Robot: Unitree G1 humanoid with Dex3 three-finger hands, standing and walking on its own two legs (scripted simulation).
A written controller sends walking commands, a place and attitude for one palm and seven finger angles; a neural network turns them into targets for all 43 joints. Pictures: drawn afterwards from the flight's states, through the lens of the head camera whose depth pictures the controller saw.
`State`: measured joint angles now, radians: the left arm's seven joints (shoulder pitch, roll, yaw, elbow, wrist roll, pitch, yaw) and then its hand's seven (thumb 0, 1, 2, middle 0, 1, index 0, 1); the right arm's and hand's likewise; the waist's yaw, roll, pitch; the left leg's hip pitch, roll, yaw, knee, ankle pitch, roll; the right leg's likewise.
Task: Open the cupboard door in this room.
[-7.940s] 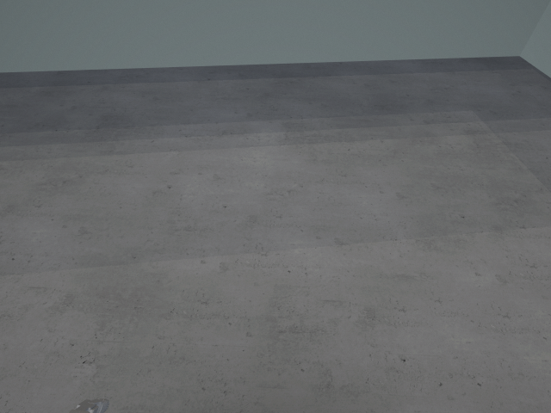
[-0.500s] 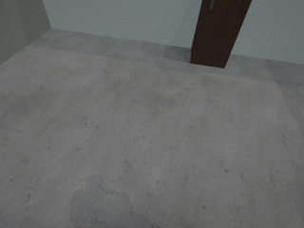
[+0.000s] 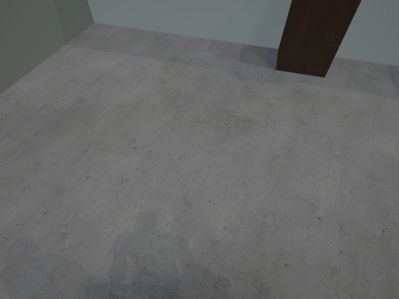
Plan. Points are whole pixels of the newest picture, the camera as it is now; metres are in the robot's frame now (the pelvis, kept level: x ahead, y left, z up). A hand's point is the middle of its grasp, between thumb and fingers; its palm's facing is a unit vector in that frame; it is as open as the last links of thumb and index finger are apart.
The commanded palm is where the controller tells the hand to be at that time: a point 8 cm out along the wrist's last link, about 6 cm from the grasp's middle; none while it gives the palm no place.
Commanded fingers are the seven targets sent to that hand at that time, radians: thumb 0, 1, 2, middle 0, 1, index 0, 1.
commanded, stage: stand and wait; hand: left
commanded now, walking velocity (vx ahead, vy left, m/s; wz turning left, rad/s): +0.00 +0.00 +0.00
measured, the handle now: out of the picture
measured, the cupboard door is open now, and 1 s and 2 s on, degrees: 0 0 0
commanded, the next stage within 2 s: turn or walk to find it in 0.88 s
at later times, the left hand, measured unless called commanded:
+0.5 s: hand out of the picture +0.03 +0.16 -0.16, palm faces +0.02 -0.98 -0.21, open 7.3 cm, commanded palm none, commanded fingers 0.00 0.90 0.90 -0.20 -0.30 -0.20 -0.30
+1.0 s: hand out of the picture +0.05 +0.18 -0.16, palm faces +0.02 -0.96 -0.26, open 7.3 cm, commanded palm none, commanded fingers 0.00 0.90 0.90 -0.20 -0.30 -0.20 -0.30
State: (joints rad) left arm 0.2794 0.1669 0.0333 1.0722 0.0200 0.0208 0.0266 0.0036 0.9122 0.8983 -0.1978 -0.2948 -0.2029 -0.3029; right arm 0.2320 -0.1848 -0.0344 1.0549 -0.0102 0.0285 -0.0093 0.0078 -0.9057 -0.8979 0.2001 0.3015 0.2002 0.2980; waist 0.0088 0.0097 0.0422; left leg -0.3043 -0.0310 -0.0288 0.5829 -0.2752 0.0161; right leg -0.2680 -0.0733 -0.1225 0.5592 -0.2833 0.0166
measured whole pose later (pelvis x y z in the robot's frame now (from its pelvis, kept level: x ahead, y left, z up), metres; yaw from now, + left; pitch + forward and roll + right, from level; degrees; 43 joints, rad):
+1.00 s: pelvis +0.00 -0.03 +0.01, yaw +0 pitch -2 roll +0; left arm 0.18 0.24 0.02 1.11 0.01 0.00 0.01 0.00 0.91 0.90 -0.20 -0.30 -0.20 -0.30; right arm 0.21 -0.25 0.00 1.13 -0.01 0.00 -0.02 0.01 -0.91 -0.90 0.20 0.30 0.20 0.30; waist -0.01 0.01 0.05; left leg -0.17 0.01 -0.04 0.41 -0.20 -0.02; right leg -0.13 0.00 -0.08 0.40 -0.23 -0.03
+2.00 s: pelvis -0.04 -0.06 +0.00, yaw +28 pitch +0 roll +1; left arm 0.28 0.21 0.03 0.97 0.03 0.02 0.01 0.00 0.91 0.90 -0.20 -0.30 -0.21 -0.30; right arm 0.11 -0.26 -0.05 0.97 0.00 0.06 0.01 0.01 -0.91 -0.90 0.20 0.30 0.20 0.30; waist 0.02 -0.03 0.11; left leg -0.28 0.01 0.04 0.67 -0.39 -0.05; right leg -0.22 -0.13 -0.19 0.58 -0.35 0.01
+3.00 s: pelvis -0.09 -0.07 +0.01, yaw +51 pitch -1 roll -1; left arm 0.21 0.27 0.07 0.99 0.02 0.07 0.01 0.01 0.91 0.90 -0.20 -0.29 -0.20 -0.30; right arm 0.17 -0.18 -0.03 0.96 -0.01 0.02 0.00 0.01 -0.90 -0.90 0.20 0.30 0.20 0.30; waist 0.01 -0.06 0.09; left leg -0.24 0.00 0.05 0.53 -0.28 0.04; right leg -0.45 -0.11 -0.07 1.07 -0.42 0.07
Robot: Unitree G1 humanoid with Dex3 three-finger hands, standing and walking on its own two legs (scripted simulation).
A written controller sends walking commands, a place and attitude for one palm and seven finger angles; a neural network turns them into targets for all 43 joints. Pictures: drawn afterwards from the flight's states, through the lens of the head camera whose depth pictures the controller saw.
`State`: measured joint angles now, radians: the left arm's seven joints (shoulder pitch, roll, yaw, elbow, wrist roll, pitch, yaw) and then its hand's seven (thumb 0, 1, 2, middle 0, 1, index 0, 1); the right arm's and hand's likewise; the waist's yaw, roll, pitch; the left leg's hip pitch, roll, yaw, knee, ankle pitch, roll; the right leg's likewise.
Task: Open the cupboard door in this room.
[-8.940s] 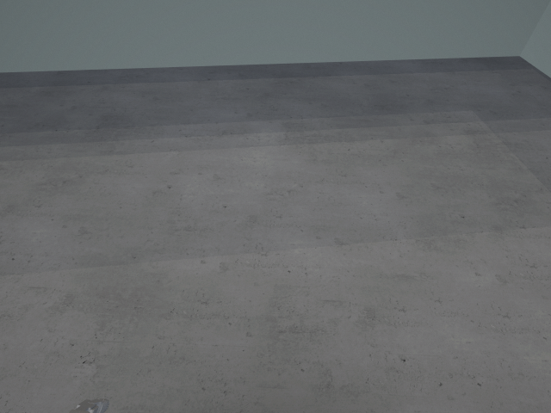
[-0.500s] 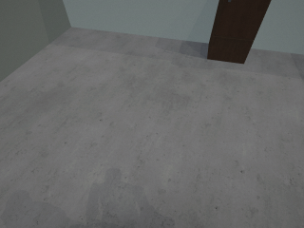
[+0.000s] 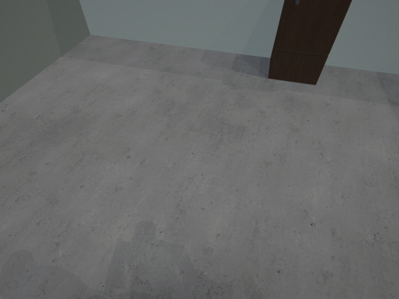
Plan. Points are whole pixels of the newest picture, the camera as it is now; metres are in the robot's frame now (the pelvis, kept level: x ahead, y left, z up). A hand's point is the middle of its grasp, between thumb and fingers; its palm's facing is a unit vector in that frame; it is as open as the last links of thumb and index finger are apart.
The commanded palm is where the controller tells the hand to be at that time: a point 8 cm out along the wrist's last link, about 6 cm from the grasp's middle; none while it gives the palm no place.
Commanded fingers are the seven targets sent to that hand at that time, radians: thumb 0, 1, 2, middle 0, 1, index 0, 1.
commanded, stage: turn or walk to find it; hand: left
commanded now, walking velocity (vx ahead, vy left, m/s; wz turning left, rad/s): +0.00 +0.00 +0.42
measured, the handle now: out of the picture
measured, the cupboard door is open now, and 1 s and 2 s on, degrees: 0 0 0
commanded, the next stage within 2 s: none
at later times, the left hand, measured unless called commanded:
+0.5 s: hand out of the picture +0.04 +0.22 -0.16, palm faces +0.19 -0.95 -0.26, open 7.3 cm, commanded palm none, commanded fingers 0.00 0.90 0.90 -0.20 -0.30 -0.20 -0.30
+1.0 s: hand out of the picture -0.13 +0.16 -0.18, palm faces +0.48 -0.84 -0.24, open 7.3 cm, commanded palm none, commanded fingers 0.00 0.90 0.90 -0.20 -0.30 -0.20 -0.30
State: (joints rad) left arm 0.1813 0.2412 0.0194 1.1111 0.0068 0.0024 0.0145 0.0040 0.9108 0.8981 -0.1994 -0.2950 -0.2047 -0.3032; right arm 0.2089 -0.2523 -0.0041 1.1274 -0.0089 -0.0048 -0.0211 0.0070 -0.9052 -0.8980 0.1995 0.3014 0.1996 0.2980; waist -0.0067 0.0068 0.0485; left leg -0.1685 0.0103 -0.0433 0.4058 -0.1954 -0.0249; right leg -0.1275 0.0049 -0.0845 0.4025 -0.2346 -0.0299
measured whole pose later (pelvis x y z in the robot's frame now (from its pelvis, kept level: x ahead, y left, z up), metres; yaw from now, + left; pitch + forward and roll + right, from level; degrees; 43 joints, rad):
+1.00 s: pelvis -0.05 -0.03 -0.01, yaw +28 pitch +0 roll +1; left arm 0.28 0.21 0.03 0.97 0.03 0.02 0.01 0.00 0.91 0.90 -0.20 -0.30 -0.21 -0.30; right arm 0.11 -0.26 -0.05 0.97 0.00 0.06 0.01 0.01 -0.91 -0.90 0.20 0.30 0.20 0.30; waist 0.02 -0.03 0.11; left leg -0.28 0.01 0.04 0.67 -0.39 -0.05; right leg -0.22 -0.13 -0.19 0.58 -0.35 0.01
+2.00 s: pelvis -0.10 -0.03 -0.01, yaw +51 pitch -1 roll -1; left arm 0.21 0.27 0.07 0.99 0.02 0.07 0.01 0.01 0.91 0.90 -0.20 -0.29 -0.20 -0.30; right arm 0.17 -0.18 -0.03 0.96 -0.01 0.02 0.00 0.01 -0.90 -0.90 0.20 0.30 0.20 0.30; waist 0.01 -0.06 0.09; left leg -0.24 0.00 0.05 0.53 -0.28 0.04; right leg -0.45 -0.11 -0.07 1.07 -0.42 0.07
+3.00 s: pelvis -0.14 -0.09 +0.00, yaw +77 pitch -1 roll -2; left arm 0.23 0.27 0.07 1.00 0.02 0.07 0.01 0.01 0.91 0.90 -0.20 -0.29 -0.20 -0.30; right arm 0.12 -0.20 -0.03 0.95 -0.01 0.01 -0.01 0.01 -0.90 -0.90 0.20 0.30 0.20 0.30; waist 0.03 -0.05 0.09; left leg -0.21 -0.01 0.03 0.51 -0.28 0.05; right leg -0.44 -0.10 -0.07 1.07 -0.44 0.08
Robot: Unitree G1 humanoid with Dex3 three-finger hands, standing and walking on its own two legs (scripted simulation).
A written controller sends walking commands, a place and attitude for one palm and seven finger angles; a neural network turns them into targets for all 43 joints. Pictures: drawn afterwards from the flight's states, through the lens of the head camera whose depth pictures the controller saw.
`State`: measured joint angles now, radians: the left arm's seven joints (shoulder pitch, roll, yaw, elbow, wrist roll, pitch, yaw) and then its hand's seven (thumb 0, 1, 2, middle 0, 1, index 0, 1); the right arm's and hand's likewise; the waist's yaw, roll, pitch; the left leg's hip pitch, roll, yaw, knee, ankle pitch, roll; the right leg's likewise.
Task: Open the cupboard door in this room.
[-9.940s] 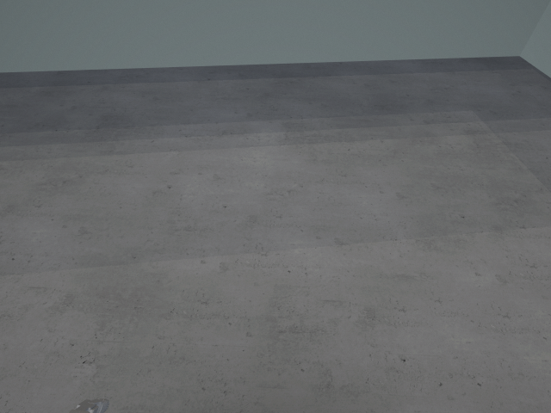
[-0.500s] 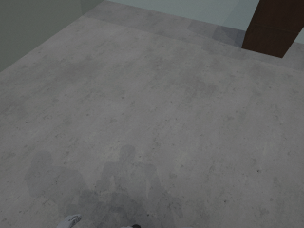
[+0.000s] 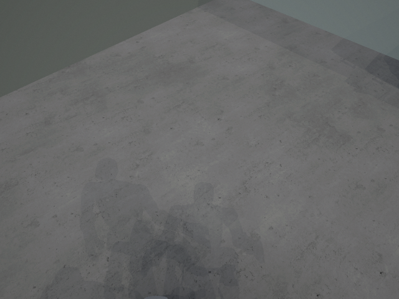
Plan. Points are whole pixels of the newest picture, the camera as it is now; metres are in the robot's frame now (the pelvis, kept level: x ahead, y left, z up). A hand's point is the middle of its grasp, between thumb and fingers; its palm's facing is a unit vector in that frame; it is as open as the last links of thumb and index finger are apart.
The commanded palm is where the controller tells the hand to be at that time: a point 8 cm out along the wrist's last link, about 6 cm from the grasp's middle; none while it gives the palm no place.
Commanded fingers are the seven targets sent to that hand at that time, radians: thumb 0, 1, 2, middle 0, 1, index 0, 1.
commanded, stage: turn or walk to find it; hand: left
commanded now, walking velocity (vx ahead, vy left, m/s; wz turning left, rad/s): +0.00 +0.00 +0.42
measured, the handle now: out of the picture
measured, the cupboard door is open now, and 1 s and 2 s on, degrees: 0 0 0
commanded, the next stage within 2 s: none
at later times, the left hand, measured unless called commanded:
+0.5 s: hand out of the picture +0.05 +0.20 -0.15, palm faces +0.18 -0.94 -0.29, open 7.3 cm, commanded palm none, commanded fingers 0.00 0.90 0.90 -0.20 -0.30 -0.20 -0.30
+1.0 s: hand out of the picture -0.09 +0.23 -0.18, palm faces +0.42 -0.88 -0.23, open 7.3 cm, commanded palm none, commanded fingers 0.00 0.90 0.90 -0.20 -0.30 -0.20 -0.30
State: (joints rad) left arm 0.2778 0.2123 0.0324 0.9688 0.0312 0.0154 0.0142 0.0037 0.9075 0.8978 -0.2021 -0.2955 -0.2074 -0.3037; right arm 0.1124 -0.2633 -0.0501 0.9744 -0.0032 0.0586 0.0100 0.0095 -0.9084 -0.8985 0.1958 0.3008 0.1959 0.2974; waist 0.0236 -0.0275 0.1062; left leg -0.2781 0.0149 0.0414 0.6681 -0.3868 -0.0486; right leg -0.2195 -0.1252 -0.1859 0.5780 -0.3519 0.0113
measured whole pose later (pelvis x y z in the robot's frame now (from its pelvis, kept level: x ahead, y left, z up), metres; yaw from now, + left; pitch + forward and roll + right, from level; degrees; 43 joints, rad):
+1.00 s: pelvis -0.05 +0.02 +0.00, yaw +23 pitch -1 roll -1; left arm 0.21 0.27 0.07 0.99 0.02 0.07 0.01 0.01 0.91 0.90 -0.20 -0.29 -0.20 -0.30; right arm 0.17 -0.18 -0.03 0.96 -0.01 0.02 0.00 0.01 -0.90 -0.90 0.20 0.30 0.20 0.30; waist 0.01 -0.06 0.09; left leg -0.24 0.00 0.05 0.53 -0.28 0.04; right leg -0.45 -0.11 -0.07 1.07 -0.42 0.07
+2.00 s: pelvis -0.11 -0.02 +0.01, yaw +49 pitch -1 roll -2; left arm 0.23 0.27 0.07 1.00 0.02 0.07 0.01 0.01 0.91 0.90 -0.20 -0.29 -0.20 -0.30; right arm 0.12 -0.20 -0.03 0.95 -0.01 0.01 -0.01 0.01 -0.90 -0.90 0.20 0.30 0.20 0.30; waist 0.03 -0.05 0.09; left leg -0.21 -0.01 0.03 0.51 -0.28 0.05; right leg -0.44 -0.10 -0.07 1.07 -0.44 0.08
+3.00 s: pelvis -0.15 -0.09 +0.00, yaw +74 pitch -1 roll -1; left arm 0.23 0.28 0.07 1.00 0.02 0.07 0.01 0.01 0.91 0.90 -0.20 -0.29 -0.20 -0.30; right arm 0.12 -0.20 -0.03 0.94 -0.01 0.02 0.00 0.01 -0.91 -0.90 0.20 0.30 0.20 0.30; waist 0.03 -0.06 0.09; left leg -0.23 -0.01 0.03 0.52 -0.27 0.03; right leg -0.45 -0.10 -0.07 1.07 -0.43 0.07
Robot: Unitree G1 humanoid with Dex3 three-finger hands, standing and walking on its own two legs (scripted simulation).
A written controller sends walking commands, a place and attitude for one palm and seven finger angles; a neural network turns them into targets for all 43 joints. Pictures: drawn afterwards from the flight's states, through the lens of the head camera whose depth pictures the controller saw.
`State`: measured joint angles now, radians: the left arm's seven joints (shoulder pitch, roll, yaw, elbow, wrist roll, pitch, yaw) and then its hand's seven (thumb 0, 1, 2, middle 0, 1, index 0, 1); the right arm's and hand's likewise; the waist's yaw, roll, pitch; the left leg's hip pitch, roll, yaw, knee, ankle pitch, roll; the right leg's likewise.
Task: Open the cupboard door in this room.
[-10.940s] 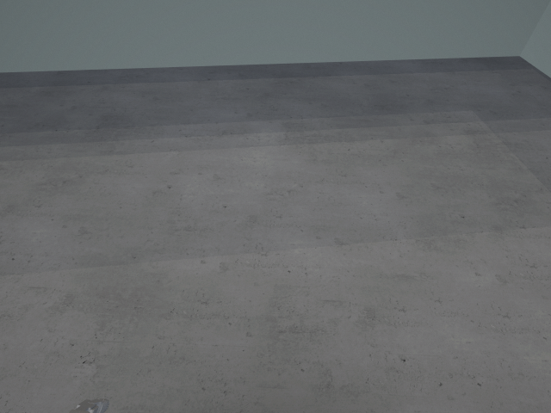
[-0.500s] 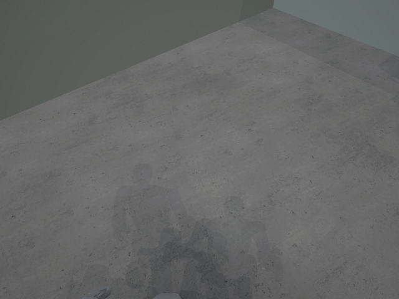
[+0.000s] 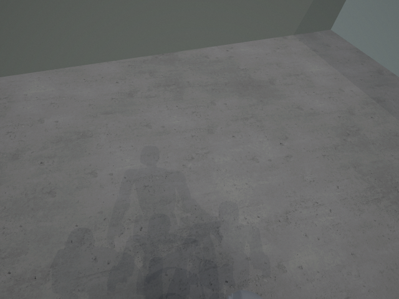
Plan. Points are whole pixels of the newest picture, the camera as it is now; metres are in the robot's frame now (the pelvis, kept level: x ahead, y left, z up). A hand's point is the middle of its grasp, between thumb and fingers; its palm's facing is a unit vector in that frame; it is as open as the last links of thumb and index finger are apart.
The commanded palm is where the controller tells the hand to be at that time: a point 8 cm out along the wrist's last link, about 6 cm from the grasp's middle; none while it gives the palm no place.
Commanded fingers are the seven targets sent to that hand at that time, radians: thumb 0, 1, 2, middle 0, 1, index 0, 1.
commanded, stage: turn or walk to find it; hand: left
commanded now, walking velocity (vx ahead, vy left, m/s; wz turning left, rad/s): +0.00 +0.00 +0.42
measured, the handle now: out of the picture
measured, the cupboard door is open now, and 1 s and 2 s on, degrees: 0 0 0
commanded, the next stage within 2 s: none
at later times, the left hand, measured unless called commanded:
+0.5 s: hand out of the picture +0.03 +0.15 -0.14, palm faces +0.21 -0.94 -0.27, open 7.3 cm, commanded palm none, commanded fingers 0.00 0.90 0.90 -0.20 -0.30 -0.20 -0.30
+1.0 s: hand out of the picture -0.14 +0.20 -0.18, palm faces +0.47 -0.85 -0.23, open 7.3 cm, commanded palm none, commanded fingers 0.00 0.90 0.90 -0.20 -0.30 -0.20 -0.30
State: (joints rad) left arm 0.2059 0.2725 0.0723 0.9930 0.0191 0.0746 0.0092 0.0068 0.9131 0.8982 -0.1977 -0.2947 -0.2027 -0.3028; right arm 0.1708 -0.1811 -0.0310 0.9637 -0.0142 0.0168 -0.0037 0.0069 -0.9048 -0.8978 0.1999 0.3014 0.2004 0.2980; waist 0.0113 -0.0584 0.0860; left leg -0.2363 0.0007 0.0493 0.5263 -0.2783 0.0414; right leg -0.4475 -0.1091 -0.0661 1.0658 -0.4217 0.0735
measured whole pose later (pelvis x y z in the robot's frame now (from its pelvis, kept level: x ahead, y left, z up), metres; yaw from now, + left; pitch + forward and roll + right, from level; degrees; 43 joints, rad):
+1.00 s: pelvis -0.07 -0.01 +0.00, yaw +26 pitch -1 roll -2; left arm 0.23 0.27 0.07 1.00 0.02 0.07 0.01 0.01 0.91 0.90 -0.20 -0.29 -0.20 -0.30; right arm 0.12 -0.20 -0.03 0.95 -0.01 0.01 -0.01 0.01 -0.90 -0.90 0.20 0.30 0.20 0.30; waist 0.03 -0.05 0.09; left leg -0.21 -0.01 0.03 0.51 -0.28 0.05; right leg -0.44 -0.10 -0.07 1.07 -0.44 0.08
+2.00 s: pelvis -0.14 -0.05 +0.00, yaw +51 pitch -1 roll -1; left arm 0.23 0.28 0.07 1.00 0.02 0.07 0.01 0.01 0.91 0.90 -0.20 -0.29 -0.20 -0.30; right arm 0.12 -0.20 -0.03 0.94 -0.01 0.02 0.00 0.01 -0.91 -0.90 0.20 0.30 0.20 0.30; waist 0.03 -0.06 0.09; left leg -0.23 -0.01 0.03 0.52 -0.27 0.03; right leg -0.45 -0.10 -0.07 1.07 -0.43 0.07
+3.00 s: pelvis -0.17 -0.11 +0.00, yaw +76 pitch -1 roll +0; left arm 0.21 0.26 0.07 0.98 0.02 0.06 0.01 0.01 0.91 0.90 -0.20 -0.29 -0.20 -0.30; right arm 0.14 -0.19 -0.03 0.95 -0.02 0.02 0.00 0.01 -0.90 -0.90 0.20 0.30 0.20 0.30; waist 0.02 -0.03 0.08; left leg -0.21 -0.01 0.02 0.48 -0.25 0.02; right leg -0.45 -0.10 -0.06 1.05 -0.42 0.08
